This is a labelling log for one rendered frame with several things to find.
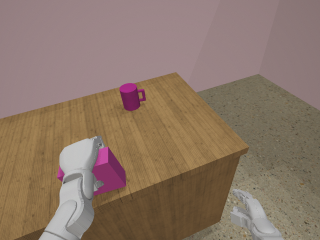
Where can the robot left hand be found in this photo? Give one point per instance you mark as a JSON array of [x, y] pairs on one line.
[[82, 155]]

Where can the left robot forearm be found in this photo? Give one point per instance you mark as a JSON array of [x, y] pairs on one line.
[[75, 213]]

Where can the sponge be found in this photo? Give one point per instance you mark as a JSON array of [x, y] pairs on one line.
[[107, 169]]

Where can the right robot forearm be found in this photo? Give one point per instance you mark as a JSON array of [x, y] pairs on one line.
[[262, 229]]

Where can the table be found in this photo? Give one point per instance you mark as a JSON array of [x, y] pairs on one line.
[[179, 158]]

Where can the robot right hand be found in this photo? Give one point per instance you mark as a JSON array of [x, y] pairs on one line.
[[253, 209]]

